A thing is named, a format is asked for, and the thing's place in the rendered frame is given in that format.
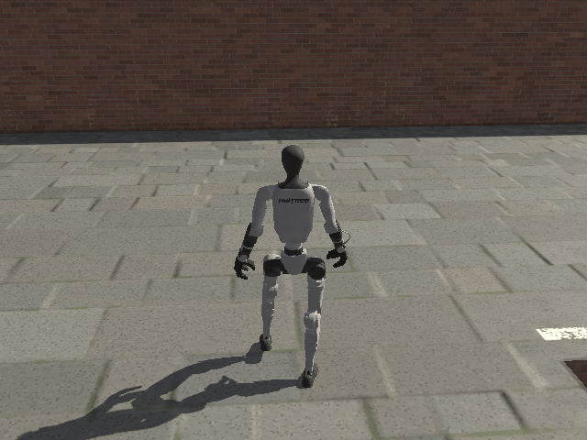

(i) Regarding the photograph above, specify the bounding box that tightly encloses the robot right thigh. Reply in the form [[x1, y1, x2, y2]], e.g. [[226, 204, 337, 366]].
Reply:
[[304, 257, 326, 329]]

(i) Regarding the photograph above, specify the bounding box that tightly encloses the robot thigh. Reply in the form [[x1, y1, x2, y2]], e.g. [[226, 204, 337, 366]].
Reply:
[[263, 254, 282, 299], [304, 257, 326, 329]]

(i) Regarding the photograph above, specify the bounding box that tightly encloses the left robot hand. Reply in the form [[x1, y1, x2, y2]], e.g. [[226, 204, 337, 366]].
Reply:
[[234, 257, 255, 280]]

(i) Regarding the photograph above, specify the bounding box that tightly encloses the robot left forearm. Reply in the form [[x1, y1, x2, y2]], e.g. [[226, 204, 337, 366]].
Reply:
[[237, 223, 258, 262]]

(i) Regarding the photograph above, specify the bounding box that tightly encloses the robot left thigh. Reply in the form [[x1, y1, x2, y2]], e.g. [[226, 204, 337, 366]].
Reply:
[[263, 254, 282, 299]]

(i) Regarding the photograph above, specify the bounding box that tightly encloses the right robot hand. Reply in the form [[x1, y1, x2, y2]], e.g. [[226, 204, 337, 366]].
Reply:
[[327, 249, 348, 268]]

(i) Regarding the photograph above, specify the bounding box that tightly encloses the robot right forearm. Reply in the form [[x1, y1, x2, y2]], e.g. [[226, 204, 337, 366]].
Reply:
[[329, 219, 346, 253]]

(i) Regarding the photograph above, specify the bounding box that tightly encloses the robot right upper arm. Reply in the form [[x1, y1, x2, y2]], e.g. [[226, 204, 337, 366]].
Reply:
[[312, 184, 339, 234]]

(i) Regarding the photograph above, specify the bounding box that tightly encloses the robot left upper arm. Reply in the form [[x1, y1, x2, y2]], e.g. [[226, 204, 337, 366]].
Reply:
[[249, 185, 274, 237]]

